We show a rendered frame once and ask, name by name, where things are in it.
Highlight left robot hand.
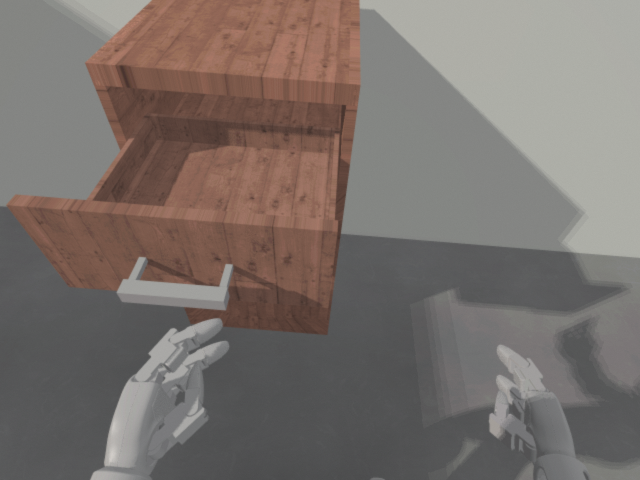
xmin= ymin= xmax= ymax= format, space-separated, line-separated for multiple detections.
xmin=104 ymin=318 xmax=229 ymax=475

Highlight handle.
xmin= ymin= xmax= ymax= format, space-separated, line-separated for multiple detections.
xmin=117 ymin=257 xmax=234 ymax=310

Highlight cabinet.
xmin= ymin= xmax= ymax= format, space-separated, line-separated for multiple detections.
xmin=85 ymin=0 xmax=361 ymax=335

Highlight right robot forearm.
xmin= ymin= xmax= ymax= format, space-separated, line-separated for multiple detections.
xmin=533 ymin=454 xmax=591 ymax=480

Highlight right robot hand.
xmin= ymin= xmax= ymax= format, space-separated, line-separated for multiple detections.
xmin=489 ymin=345 xmax=576 ymax=465

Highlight drawer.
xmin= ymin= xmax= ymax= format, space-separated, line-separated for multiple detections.
xmin=6 ymin=113 xmax=340 ymax=308

